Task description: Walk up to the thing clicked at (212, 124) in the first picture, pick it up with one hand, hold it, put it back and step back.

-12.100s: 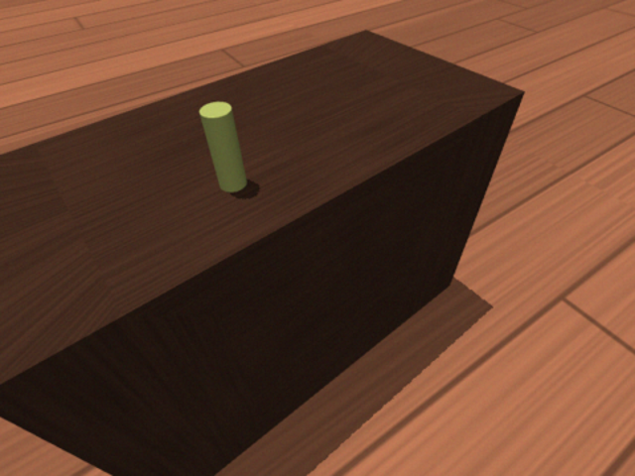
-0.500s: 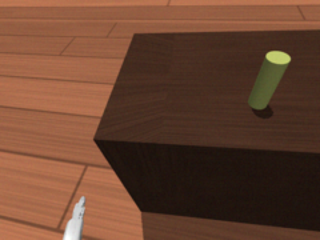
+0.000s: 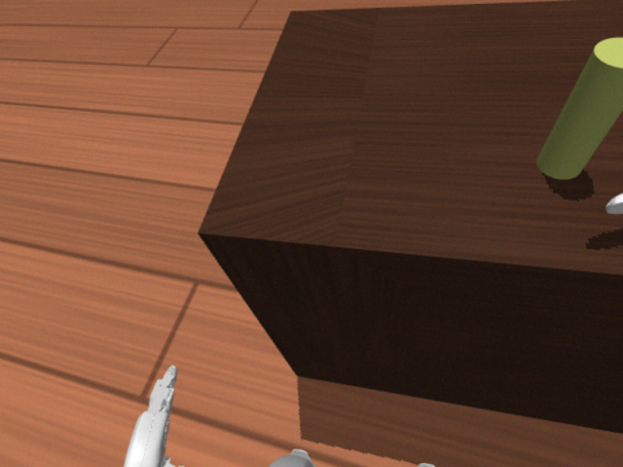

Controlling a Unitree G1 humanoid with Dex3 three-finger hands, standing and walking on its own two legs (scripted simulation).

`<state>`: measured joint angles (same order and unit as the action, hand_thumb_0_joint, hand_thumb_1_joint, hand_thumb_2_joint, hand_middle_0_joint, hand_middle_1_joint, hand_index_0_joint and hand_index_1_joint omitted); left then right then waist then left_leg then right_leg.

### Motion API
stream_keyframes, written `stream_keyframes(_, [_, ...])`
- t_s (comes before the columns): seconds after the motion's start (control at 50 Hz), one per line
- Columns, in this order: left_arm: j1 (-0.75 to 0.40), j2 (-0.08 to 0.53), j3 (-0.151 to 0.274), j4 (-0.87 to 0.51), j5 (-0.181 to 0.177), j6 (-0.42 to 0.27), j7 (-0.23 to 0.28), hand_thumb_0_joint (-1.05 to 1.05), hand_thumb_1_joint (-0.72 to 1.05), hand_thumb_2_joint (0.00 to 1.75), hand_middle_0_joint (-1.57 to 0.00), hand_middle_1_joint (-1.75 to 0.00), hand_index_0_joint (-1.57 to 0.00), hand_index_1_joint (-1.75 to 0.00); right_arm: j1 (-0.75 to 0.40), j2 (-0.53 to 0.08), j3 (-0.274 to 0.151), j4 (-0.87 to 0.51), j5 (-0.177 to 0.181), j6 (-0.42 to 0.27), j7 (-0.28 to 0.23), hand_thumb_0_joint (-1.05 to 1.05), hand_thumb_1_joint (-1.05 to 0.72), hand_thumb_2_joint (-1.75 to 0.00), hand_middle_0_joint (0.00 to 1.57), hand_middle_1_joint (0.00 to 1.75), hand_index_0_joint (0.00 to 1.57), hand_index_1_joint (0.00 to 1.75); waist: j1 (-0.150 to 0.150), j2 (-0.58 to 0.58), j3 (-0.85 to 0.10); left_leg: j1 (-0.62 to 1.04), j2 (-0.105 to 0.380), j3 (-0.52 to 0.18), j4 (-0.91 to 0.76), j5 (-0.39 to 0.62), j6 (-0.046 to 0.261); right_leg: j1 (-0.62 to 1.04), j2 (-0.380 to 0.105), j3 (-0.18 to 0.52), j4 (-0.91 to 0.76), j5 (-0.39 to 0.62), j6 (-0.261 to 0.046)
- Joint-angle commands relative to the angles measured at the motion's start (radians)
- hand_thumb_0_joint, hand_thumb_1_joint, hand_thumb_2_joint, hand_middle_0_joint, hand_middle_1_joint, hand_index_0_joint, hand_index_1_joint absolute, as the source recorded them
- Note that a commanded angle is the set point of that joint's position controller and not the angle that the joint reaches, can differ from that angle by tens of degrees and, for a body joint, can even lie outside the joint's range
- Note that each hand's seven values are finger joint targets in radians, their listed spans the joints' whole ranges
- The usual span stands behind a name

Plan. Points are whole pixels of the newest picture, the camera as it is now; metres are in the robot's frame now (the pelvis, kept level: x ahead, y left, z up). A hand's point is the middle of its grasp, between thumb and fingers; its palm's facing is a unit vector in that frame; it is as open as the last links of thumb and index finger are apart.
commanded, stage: close in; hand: right
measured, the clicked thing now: (587, 117) +0.51 -0.23 +0.14
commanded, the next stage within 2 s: rest palm in 0.42 s
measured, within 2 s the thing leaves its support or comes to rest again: leaves its support in 1.68 s
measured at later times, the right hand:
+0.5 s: hand (597, 137) +0.49 -0.24 +0.13, palm faces +0.16 +0.99 +0.03, open 17.6 cm
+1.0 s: hand (581, 129) +0.50 -0.22 +0.14, palm faces +0.20 +0.98 +0.02, open 16.5 cm
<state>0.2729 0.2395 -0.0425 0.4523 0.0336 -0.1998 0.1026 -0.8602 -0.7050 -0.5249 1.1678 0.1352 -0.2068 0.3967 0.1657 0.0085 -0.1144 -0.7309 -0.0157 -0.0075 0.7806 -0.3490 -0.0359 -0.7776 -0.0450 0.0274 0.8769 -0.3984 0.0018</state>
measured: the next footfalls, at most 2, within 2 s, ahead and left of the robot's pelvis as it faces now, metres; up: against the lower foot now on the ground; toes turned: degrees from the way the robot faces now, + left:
none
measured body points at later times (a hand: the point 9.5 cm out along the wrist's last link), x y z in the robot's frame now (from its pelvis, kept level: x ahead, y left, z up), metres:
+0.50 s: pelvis +0.00 +0.00 -0.01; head +0.08 -0.02 +0.44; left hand +0.14 +0.26 -0.05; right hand +0.48 -0.29 +0.13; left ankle +0.01 +0.15 -0.70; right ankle +0.01 -0.11 -0.70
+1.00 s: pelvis -0.01 +0.01 +0.00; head +0.07 +0.00 +0.44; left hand +0.14 +0.27 -0.04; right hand +0.48 -0.27 +0.14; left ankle +0.01 +0.15 -0.70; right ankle +0.01 -0.11 -0.70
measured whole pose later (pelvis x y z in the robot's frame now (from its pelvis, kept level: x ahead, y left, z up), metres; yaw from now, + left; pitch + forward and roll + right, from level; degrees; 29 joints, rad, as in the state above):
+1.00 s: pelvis -0.01 +0.01 +0.00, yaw +0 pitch +15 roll +2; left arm 0.34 0.23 0.01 0.26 0.00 -0.08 0.01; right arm -0.92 -0.53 -0.45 1.10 0.07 -0.18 0.12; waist 0.15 -0.01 -0.11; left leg -0.72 -0.01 -0.02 0.84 -0.37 -0.03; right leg -0.75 -0.04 0.02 0.89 -0.40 0.01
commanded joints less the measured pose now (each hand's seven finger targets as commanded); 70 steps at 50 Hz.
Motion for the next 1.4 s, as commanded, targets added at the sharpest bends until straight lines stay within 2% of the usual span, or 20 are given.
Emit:
stream_keyframes(0.0, [-0.051,0.202,0.11,-0.273,-0.001,-0.028,0.001,0.0,-0.54,0.04,-0.06,-0.06,-0.06,-0.06,-0.533,-0.392,-0.081,-0.325,0.002,-0.09,-0.099,0.0,0.53,-0.04,0.04,0.04,0.04,0.04,-0.056,-0.26,-0.621,0.207,-0.025,0.03,-0.021,0.341,0.049,0.431,0.011,0.007,-0.044,0.515,0.009])
stream_keyframes(0.06, [0.032,0.099,0.051,-0.189,-0.015,0.002,-0.03,0.0,-0.54,0.04,-0.06,-0.06,-0.06,-0.06,-0.404,-0.164,0.044,-0.145,-0.018,-0.055,-0.117,0.0,0.52,-0.05,0.04,0.04,0.04,0.04,-0.027,-0.204,-0.404,0.121,-0.03,0.036,-0.04,0.273,0.049,0.316,0.01,0.003,-0.076,0.414,0.0])
stream_keyframes(0.12, [0.012,0.202,0.138,-0.283,-0.012,0.006,-0.027,0.0,-0.54,0.04,-0.06,-0.06,-0.07,-0.06,-0.546,-0.36,-0.051,-0.343,-0.038,-0.078,-0.16,0.0,0.55,-0.05,0.03,0.05,0.03,0.05,-0.042,-0.238,-0.582,0.193,-0.023,0.034,-0.019,0.329,0.047,0.405,0.01,-0.004,-0.058,0.44,0.001])
stream_keyframes(0.18, [0.08,0.069,0.052,-0.2,-0.031,0.027,-0.066,0.0,-0.53,0.03,-0.06,-0.06,-0.07,-0.05,-0.346,-0.086,0.072,-0.119,-0.027,-0.041,-0.152,0.0,0.55,-0.06,0.03,0.05,0.03,0.05,-0.013,-0.123,-0.288,0.106,-0.026,0.035,-0.037,0.252,0.042,0.243,0.017,-0.007,-0.084,0.31,-0.013])
stream_keyframes(0.22, [-0.087,0.206,0.145,-0.458,-0.031,0.01,-0.048,0.0,-0.54,0.03,-0.06,-0.06,-0.07,-0.05,-0.562,-0.316,-0.04,-0.377,-0.035,-0.078,-0.179,0.0,0.55,-0.06,0.03,0.05,0.03,0.05,-0.02,-0.137,-0.567,0.196,-0.019,0.025,-0.023,0.284,0.04,0.349,0.012,-0.006,-0.069,0.331,-0.013])
stream_keyframes(0.3, [0.131,0.093,0.084,-0.254,-0.035,0.042,-0.077,0.0,-0.52,0.03,-0.06,-0.06,-0.07,-0.05,-0.402,-0.085,0.067,-0.179,-0.024,-0.033,-0.172,0.0,0.54,-0.06,0.03,0.05,0.03,0.05,-0.005,-0.139,-0.285,0.084,-0.022,0.033,-0.027,0.232,0.042,0.262,0.02,-0.012,-0.084,0.283,-0.013])
stream_keyframes(0.46, [-0.032,0.241,0.212,-0.424,-0.033,0.034,-0.062,0.0,-0.53,0.04,-0.05,-0.06,-0.06,-0.05,-0.6,-0.202,0.018,-0.413,-0.039,-0.045,-0.218,0.0,0.53,-0.05,0.03,0.05,0.03,0.05,-0.012,-0.159,-0.579,0.123,-0.021,0.039,0.001,0.282,0.047,0.416,0.007,0.008,-0.056,0.398,-0.005])
stream_keyframes(0.58, [0.001,0.142,0.116,-0.404,-0.035,0.049,-0.074,0.0,-0.61,0.09,-0.06,-0.04,-0.03,-0.06,-0.603,-0.155,0.043,-0.418,-0.041,-0.047,-0.237,0.0,0.48,-0.1,0.03,0.06,0.03,0.06,-0.044,-0.16,-0.597,0.218,-0.014,0.027,-0.005,0.339,0.038,0.392,0.024,-0.016,-0.062,0.4,-0.01])
stream_keyframes(0.76, [0.099,0.08,0.087,-0.32,-0.043,0.07,-0.091,0.0,-0.59,0.08,-0.05,-0.05,-0.04,-0.06,-0.422,0.005,0.101,-0.264,-0.04,-0.023,-0.257,0.0,0.52,-0.07,0.06,0.06,0.06,0.06,-0.03,-0.076,-0.336,0.158,-0.015,0.018,-0.052,0.209,0.036,0.272,0.029,-0.028,-0.104,0.22,-0.022])
stream_keyframes(0.8, [0.012,0.191,0.182,-0.438,-0.038,0.061,-0.068,0.0,-0.57,0.06,-0.06,-0.05,-0.05,-0.06,-0.549,-0.155,0.026,-0.401,-0.05,-0.048,-0.278,0.0,0.54,0.0,0.17,0.06,0.17,0.06,-0.026,-0.102,-0.525,0.23,-0.014,0.021,-0.033,0.287,0.036,0.363,0.024,-0.026,-0.094,0.308,-0.015])
stream_keyframes(0.88, [0.079,0.05,0.065,-0.302,-0.037,0.068,-0.091,0.0,-0.54,0.04,-0.05,-0.06,-0.05,-0.05,-0.491,0.028,0.128,-0.197,-0.047,-0.024,-0.258,0.0,0.54,-0.09,0.41,0.24,0.41,0.24,0.003,-0.08,-0.282,0.118,-0.012,0.015,-0.05,0.206,0.032,0.248,0.028,-0.028,-0.095,0.209,-0.024])
stream_keyframes(0.92, [-0.01,0.22,0.21,-0.429,-0.033,0.054,-0.061,0.0,-0.55,0.04,-0.05,-0.05,-0.05,-0.05,-0.678,-0.241,-0.006,-0.432,-0.06,-0.062,-0.289,0.0,0.55,-0.12,0.48,0.29,0.47,0.29,-0.011,-0.115,-0.546,0.214,-0.005,0.002,-0.033,0.275,0.03,0.353,0.029,-0.027,-0.076,0.267,-0.023])
stream_keyframes(1.0, [0.078,0.087,0.095,-0.3,-0.035,0.06,-0.079,0.0,-0.54,0.05,-0.05,-0.05,-0.05,-0.05,-0.529,0.019,0.144,-0.152,-0.06,-0.027,-0.257,0.0,0.5,-0.13,0.56,0.33,0.56,0.33,0.015,-0.109,-0.333,0.098,-0.018,0.023,-0.046,0.194,0.036,0.294,0.022,-0.016,-0.094,0.21,-0.018])
stream_keyframes(1.04, [-0.012,0.243,0.214,-0.453,-0.031,0.049,-0.054,0.0,-0.55,0.05,-0.05,-0.05,-0.05,-0.05,-0.715,-0.251,0.016,-0.366,-0.07,-0.058,-0.276,0.0,0.52,-0.15,0.63,0.38,0.63,0.38,0.007,-0.127,-0.585,0.204,-0.013,0.018,-0.026,0.297,0.034,0.385,0.022,-0.014,-0.071,0.313,-0.016])
stream_keyframes(1.1, [0.15,0.065,0.071,-0.241,-0.031,0.068,-0.084,0.0,-0.53,0.04,-0.04,-0.05,-0.05,-0.05,-0.509,0.017,0.143,-0.08,-0.061,-0.005,-0.242,0.0,0.46,-0.26,0.72,0.5,0.72,0.5,0.011,-0.121,-0.298,0.107,-0.02,0.026,-0.045,0.233,0.036,0.271,0.028,-0.018,-0.085,0.249,-0.018])
stream_keyframes(1.16, [-0.03,0.197,0.162,-0.446,-0.027,0.047,-0.063,0.0,-0.55,0.05,-0.05,-0.05,-0.05,-0.05,-0.706,-0.224,0.029,-0.334,-0.067,-0.057,-0.266,0.0,0.4,-0.3,0.78,0.54,0.78,0.54,-0.003,-0.15,-0.602,0.215,-0.013,0.019,-0.021,0.315,0.032,0.377,0.023,-0.019,-0.067,0.335,-0.014])
stream_keyframes(1.22, [0.143,0.109,0.104,-0.293,-0.031,0.074,-0.089,0.0,-0.53,0.04,-0.05,-0.06,-0.06,-0.05,-0.455,-0.028,0.103,-0.099,-0.06,-0.015,-0.246,0.0,0.28,-0.45,0.86,0.67,0.86,0.67,-0.01,-0.127,-0.354,0.13,-0.025,0.033,-0.03,0.285,0.042,0.308,0.026,-0.017,-0.085,0.349,-0.006])
stream_keyframes(1.28, [-0.018,0.221,0.189,-0.469,-0.029,0.06,-0.069,0.0,-0.54,0.04,-0.05,-0.05,-0.05,-0.05,-0.664,-0.232,0.008,-0.38,-0.063,-0.06,-0.27,0.0,0.21,-0.49,0.9,0.71,0.9,0.71,-0.019,-0.151,-0.625,0.236,-0.019,0.027,-0.012,0.346,0.039,0.397,0.021,-0.016,-0.074,0.388,-0.009])
stream_keyframes(1.34, [0.153,0.085,0.094,-0.318,-0.036,0.077,-0.094,0.0,-0.53,0.04,-0.05,-0.06,-0.05,-0.05,-0.417,0.063,0.14,-0.1,-0.047,-0.024,-0.243,0.0,0.05,-0.63,0.99,0.83,0.99,0.83,0.008,-0.081,-0.313,0.114,-0.03,0.044,-0.039,0.264,0.04,0.31,0.02,-0.009,-0.098,0.341,-0.009])
stream_keyframes(1.38, [-0.014,0.205,0.187,-0.492,-0.034,0.06,-0.072,0.0,-0.55,0.05,-0.05,-0.05,-0.05,-0.05,-0.669,-0.207,0.01,-0.417,-0.05,-0.076,-0.276,0.0,0.0,-0.63,1.03,0.84,1.03,0.85,0.003,-0.145,-0.605,0.198,-0.019,0.026,-0.022,0.357,0.037,0.426,0.017,-0.013,-0.069,0.427,-0.009])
